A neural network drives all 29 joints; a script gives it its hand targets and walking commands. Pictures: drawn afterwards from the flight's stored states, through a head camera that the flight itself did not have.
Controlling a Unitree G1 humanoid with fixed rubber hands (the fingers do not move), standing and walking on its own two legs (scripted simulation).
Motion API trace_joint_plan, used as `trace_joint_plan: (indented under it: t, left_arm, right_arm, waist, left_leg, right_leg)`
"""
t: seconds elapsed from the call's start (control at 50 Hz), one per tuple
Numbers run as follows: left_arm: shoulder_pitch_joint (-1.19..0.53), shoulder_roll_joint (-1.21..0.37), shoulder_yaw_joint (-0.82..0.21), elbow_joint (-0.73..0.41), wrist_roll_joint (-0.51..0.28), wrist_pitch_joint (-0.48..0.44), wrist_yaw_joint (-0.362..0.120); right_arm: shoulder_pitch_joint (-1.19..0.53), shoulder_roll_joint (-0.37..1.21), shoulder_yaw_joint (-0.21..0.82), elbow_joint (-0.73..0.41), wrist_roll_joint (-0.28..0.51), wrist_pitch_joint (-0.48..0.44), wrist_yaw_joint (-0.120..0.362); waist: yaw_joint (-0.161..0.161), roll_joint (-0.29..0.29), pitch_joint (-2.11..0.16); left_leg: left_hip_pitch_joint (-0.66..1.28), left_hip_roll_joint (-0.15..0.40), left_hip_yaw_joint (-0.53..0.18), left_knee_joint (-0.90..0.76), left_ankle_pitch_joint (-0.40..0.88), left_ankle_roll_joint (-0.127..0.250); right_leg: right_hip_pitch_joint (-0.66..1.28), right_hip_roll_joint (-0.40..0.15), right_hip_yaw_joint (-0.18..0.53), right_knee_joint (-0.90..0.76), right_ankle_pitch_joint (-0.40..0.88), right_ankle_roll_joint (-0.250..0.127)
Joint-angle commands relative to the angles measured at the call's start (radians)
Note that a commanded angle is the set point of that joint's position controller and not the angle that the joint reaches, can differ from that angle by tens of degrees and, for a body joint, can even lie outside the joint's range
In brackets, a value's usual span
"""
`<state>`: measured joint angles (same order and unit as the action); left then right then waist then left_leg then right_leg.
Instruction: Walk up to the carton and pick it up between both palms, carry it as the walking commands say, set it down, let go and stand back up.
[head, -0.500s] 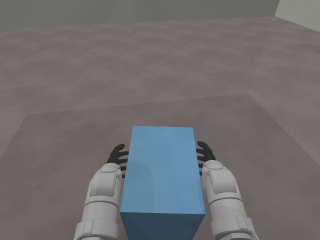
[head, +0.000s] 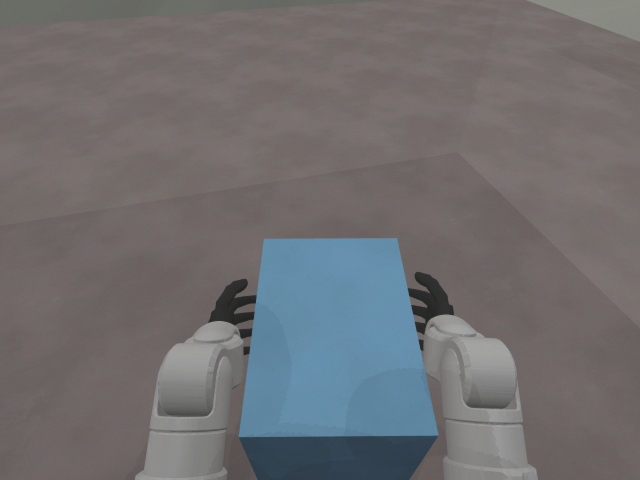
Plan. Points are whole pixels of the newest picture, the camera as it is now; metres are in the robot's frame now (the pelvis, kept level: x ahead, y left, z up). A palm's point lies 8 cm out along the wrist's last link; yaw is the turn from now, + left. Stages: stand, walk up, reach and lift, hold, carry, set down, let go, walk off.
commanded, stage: carry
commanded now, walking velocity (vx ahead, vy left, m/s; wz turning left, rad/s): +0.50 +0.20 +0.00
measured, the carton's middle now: (330, 381) +0.27 -0.01 +0.00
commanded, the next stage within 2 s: none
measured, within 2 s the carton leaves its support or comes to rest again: neither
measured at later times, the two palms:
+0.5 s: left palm (213, 191) +0.58 +0.18 +0.07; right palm (359, 199) +0.56 -0.07 +0.07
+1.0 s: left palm (181, 115) +0.90 +0.32 +0.05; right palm (287, 113) +0.89 +0.07 +0.06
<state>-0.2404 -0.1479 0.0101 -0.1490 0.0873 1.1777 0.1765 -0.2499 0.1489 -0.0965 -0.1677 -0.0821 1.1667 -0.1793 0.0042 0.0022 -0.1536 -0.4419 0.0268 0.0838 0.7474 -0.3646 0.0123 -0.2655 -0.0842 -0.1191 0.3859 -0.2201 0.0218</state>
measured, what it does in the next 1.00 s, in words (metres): walks ahead: left foot, then right foot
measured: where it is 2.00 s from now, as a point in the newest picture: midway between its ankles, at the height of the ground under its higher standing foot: (240, 253)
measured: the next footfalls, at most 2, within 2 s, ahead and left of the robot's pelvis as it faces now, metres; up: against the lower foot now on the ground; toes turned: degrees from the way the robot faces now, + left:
left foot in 0.12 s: +0.16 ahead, +0.16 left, +0.00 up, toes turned +9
right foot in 0.48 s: +0.40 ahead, +0.00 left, +0.00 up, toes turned -18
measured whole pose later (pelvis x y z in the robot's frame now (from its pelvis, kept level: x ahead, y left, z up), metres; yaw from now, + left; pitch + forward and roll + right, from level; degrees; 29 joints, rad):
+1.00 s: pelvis +0.60 +0.21 -0.01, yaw -6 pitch +5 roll +0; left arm -0.27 -0.15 0.09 -0.25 0.11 1.24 0.15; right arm -0.32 0.17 -0.05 -0.18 -0.12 1.19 -0.18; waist 0.00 -0.03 -0.01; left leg -0.38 0.06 0.27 0.44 -0.15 0.07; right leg -0.37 -0.16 -0.08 1.07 -0.48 0.02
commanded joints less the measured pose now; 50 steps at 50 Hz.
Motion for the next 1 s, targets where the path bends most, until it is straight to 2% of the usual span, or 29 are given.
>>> trace_joint_plan:
  t: [0.0, 0.04, 0.08, 0.1, 0.12, 0.14, 0.16, 0.2, 0.22, 0.28, 0.38, 0.44, 0.46, 0.48, 0.5, 0.52, 0.56, 0.6, 0.64, 0.74, 0.8, 0.84, 0.86, 0.88, 0.9, 0.92, 0.94, 0.96, 0.98]
  left_arm:
    - [-0.563, -0.947, -0.592, -0.226, -0.421, -0.001, -0.251]
    - [-0.539, -0.940, -0.599, -0.245, -0.423, 0.023, -0.249]
    - [-0.508, -0.943, -0.609, -0.230, -0.407, 0.044, -0.251]
    - [-0.491, -0.950, -0.614, -0.209, -0.396, 0.053, -0.254]
    - [-0.471, -0.953, -0.614, -0.177, -0.379, 0.064, -0.260]
    - [-0.499, -0.949, -0.612, -0.184, -0.387, 0.074, -0.271]
    - [-0.552, -0.959, -0.611, -0.174, -0.410, 0.074, -0.281]
    - [-0.570, -0.991, -0.609, -0.152, -0.433, 0.062, -0.291]
    - [-0.588, -1.012, -0.615, -0.167, -0.437, 0.053, -0.289]
    - [-0.542, -1.026, -0.604, -0.184, -0.425, 0.040, -0.269]
    - [-0.478, -0.988, -0.574, -0.171, -0.374, 0.040, -0.256]
    - [-0.478, -0.995, -0.566, -0.155, -0.359, 0.042, -0.265]
    - [-0.448, -1.000, -0.557, -0.135, -0.350, 0.042, -0.268]
    - [-0.425, -0.980, -0.549, -0.115, -0.335, 0.042, -0.273]
    - [-0.440, -0.966, -0.530, -0.088, -0.334, 0.038, -0.279]
    - [-0.455, -0.988, -0.534, -0.115, -0.357, 0.033, -0.282]
    - [-0.541, -1.047, -0.579, -0.168, -0.395, 0.021, -0.285]
    - [-0.561, -1.062, -0.586, -0.196, -0.427, 0.017, -0.291]
    - [-0.557, -1.041, -0.586, -0.224, -0.451, 0.018, -0.294]
    - [-0.474, -0.998, -0.582, -0.245, -0.436, 0.030, -0.303]
    - [-0.450, -0.980, -0.586, -0.234, -0.413, 0.036, -0.305]
    - [-0.456, -0.966, -0.594, -0.216, -0.397, 0.046, -0.302]
    - [-0.467, -0.961, -0.599, -0.217, -0.392, 0.049, -0.303]
    - [-0.480, -0.955, -0.600, -0.208, -0.383, 0.056, -0.305]
    - [-0.490, -0.966, -0.598, -0.209, -0.395, 0.062, -0.303]
    - [-0.528, -0.975, -0.602, -0.209, -0.402, 0.050, -0.302]
    - [-0.537, -0.993, -0.605, -0.200, -0.416, 0.039, -0.305]
    - [-0.535, -1.020, -0.606, -0.190, -0.416, 0.031, -0.308]
    - [-0.552, -1.042, -0.617, -0.216, -0.423, 0.022, -0.307]
  right_arm:
    - [-0.536, 1.032, 0.668, -0.116, 0.424, 0.033, 0.261]
    - [-0.481, 1.031, 0.658, -0.103, 0.406, 0.052, 0.258]
    - [-0.425, 1.022, 0.648, -0.083, 0.395, 0.068, 0.261]
    - [-0.407, 1.015, 0.644, -0.075, 0.392, 0.074, 0.263]
    - [-0.387, 0.999, 0.634, -0.063, 0.378, 0.077, 0.264]
    - [-0.364, 1.007, 0.624, -0.036, 0.362, 0.074, 0.264]
    - [-0.414, 1.020, 0.645, -0.062, 0.376, 0.070, 0.261]
    - [-0.440, 1.056, 0.665, -0.081, 0.384, 0.067, 0.261]
    - [-0.472, 1.073, 0.670, -0.106, 0.393, 0.061, 0.265]
    - [-0.480, 1.072, 0.672, -0.146, 0.408, 0.050, 0.269]
    - [-0.421, 1.048, 0.675, -0.106, 0.404, 0.056, 0.289]
    - [-0.446, 1.048, 0.684, -0.098, 0.410, 0.061, 0.296]
    - [-0.466, 1.036, 0.684, -0.099, 0.407, 0.065, 0.297]
    - [-0.483, 1.026, 0.682, -0.089, 0.401, 0.074, 0.297]
    - [-0.489, 1.039, 0.699, -0.081, 0.403, 0.081, 0.299]
    - [-0.471, 1.036, 0.689, -0.087, 0.400, 0.074, 0.301]
    - [-0.530, 1.075, 0.677, -0.130, 0.413, 0.052, 0.303]
    - [-0.531, 1.109, 0.675, -0.146, 0.406, 0.039, 0.289]
    - [-0.477, 1.114, 0.673, -0.136, 0.382, 0.035, 0.271]
    - [-0.386, 1.100, 0.666, -0.121, 0.353, 0.039, 0.255]
    - [-0.401, 1.077, 0.666, -0.119, 0.363, 0.055, 0.261]
    - [-0.382, 1.068, 0.659, -0.086, 0.368, 0.063, 0.269]
    - [-0.378, 1.063, 0.651, -0.086, 0.367, 0.063, 0.273]
    - [-0.356, 1.057, 0.641, -0.062, 0.356, 0.063, 0.273]
    - [-0.343, 1.062, 0.630, -0.024, 0.349, 0.053, 0.272]
    - [-0.384, 1.086, 0.659, -0.057, 0.378, 0.041, 0.272]
    - [-0.373, 1.105, 0.654, -0.052, 0.369, 0.032, 0.271]
    - [-0.395, 1.114, 0.656, -0.066, 0.362, 0.025, 0.272]
    - [-0.431, 1.125, 0.665, -0.112, 0.374, 0.015, 0.275]
  waist:
    - [0.019, -0.191, -0.155]
    - [0.017, -0.194, -0.154]
    - [0.007, -0.115, -0.172]
    - [-0.005, -0.036, -0.215]
    - [-0.025, 0.096, -0.237]
    - [-0.041, 0.318, -0.223]
    - [-0.038, 0.268, -0.200]
    - [-0.033, 0.098, -0.214]
    - [-0.036, 0.073, -0.226]
    - [-0.034, 0.118, -0.214]
    - [-0.037, 0.137, -0.145]
    - [-0.012, 0.081, -0.184]
    - [0.019, 0.038, -0.242]
    - [0.049, -0.134, -0.277]
    - [0.017, -0.284, -0.263]
    - [0.007, -0.179, -0.269]
    - [0.002, -0.023, -0.222]
    - [0.008, -0.060, -0.196]
    - [0.009, -0.128, -0.173]
    - [0.018, -0.200, -0.125]
    - [0.024, -0.203, -0.107]
    - [-0.002, -0.132, -0.177]
    - [-0.025, -0.061, -0.240]
    - [-0.039, 0.125, -0.290]
    - [-0.039, 0.372, -0.332]
    - [-0.034, 0.284, -0.308]
    - [-0.034, 0.168, -0.305]
    - [-0.031, 0.084, -0.303]
    - [-0.031, 0.071, -0.293]
  left_leg:
    - [-0.040, 0.022, 0.022, -0.188, 0.088, -0.020]
    - [0.135, -0.018, 0.113, -0.309, 0.187, -0.028]
    - [0.345, -0.024, 0.168, -0.392, 0.202, -0.021]
    - [0.484, 0.004, 0.135, -0.427, 0.149, -0.005]
    - [0.612, 0.155, -0.087, -0.506, -0.007, 0.043]
    - [0.714, 0.336, -0.395, -0.588, -0.095, 0.150]
    - [0.704, 0.372, -0.429, -0.569, -0.004, 0.201]
    - [0.654, 0.335, -0.316, -0.530, 0.145, 0.189]
    - [0.644, 0.318, -0.255, -0.536, 0.191, 0.175]
    - [0.625, 0.247, -0.099, -0.526, 0.374, 0.158]
    - [0.565, 0.191, 0.022, -0.476, 0.553, 0.163]
    - [0.383, 0.128, 0.127, -0.260, 0.647, 0.116]
    - [0.207, 0.094, 0.132, -0.108, 0.610, 0.082]
    - [-0.040, 0.019, 0.127, 0.184, 0.416, 0.046]
    - [-0.273, -0.079, 0.015, 0.369, -0.047, 0.032]
    - [-0.299, 0.029, -0.120, 0.475, -0.054, 0.044]
    - [-0.286, 0.086, -0.132, 0.420, 0.046, 0.029]
    - [-0.222, 0.087, -0.085, 0.239, 0.085, 0.003]
    - [-0.194, 0.060, -0.018, 0.099, 0.112, -0.006]
    - [-0.042, 0.019, 0.108, -0.230, 0.309, -0.002]
    - [0.094, 0.023, 0.145, -0.331, 0.421, 0.004]
    - [0.334, -0.025, 0.209, -0.367, 0.314, 0.031]
    - [0.503, -0.003, 0.179, -0.365, 0.221, 0.049]
    - [0.649, 0.200, -0.080, -0.406, 0.173, 0.084]
    - [0.839, 0.359, -0.395, -0.500, 0.144, 0.217]
    - [0.810, 0.370, -0.353, -0.491, 0.266, 0.222]
    - [0.735, 0.345, -0.284, -0.451, 0.397, 0.206]
    - [0.680, 0.327, -0.221, -0.454, 0.439, 0.184]
    - [0.637, 0.312, -0.162, -0.477, 0.455, 0.168]
  right_leg:
    - [0.182, -0.240, 0.192, -0.240, -0.089, -0.116]
    - [0.106, -0.201, 0.099, -0.214, -0.113, -0.098]
    - [0.013, -0.144, 0.025, -0.102, -0.165, -0.075]
    - [-0.047, -0.089, -0.027, 0.047, -0.171, -0.049]
    - [-0.213, -0.031, -0.070, 0.250, -0.213, -0.004]
    - [-0.457, 0.037, -0.092, 0.447, -0.312, 0.012]
    - [-0.522, -0.015, -0.009, 0.573, -0.335, -0.014]
    - [-0.517, -0.058, 0.031, 0.627, -0.266, -0.025]
    - [-0.500, -0.058, 0.022, 0.593, -0.217, -0.025]
    - [-0.430, -0.021, -0.034, 0.449, -0.106, -0.026]
    - [-0.276, 0.037, -0.133, 0.184, 0.020, -0.054]
    - [0.087, 0.057, -0.184, 0.065, 0.110, -0.079]
    - [0.335, -0.005, -0.085, 0.065, 0.073, -0.097]
    - [0.510, -0.260, 0.330, -0.064, -0.187, -0.171]
    - [0.611, -0.442, 0.685, -0.173, -0.146, -0.266]
    - [0.587, -0.452, 0.630, -0.171, -0.155, -0.255]
    - [0.469, -0.395, 0.434, -0.166, 0.017, -0.204]
    - [0.392, -0.322, 0.226, -0.185, 0.132, -0.150]
    - [0.386, -0.288, 0.125, -0.197, 0.244, -0.137]
    - [0.375, -0.215, -0.089, -0.180, 0.431, -0.078]
    - [0.341, -0.209, -0.135, -0.150, 0.349, -0.054]
    - [0.253, -0.144, -0.181, 0.067, 0.339, -0.026]
    - [0.142, -0.113, -0.174, 0.259, 0.245, -0.015]
    - [-0.059, -0.054, -0.159, 0.491, 0.008, 0.014]
    - [-0.388, 0.045, -0.095, 0.754, -0.333, 0.021]
    - [-0.468, -0.012, 0.017, 0.870, -0.353, -0.007]
    - [-0.445, -0.053, 0.068, 0.847, -0.319, -0.017]
    - [-0.406, -0.081, 0.076, 0.778, -0.271, -0.019]
    - [-0.375, -0.090, 0.066, 0.709, -0.232, -0.024]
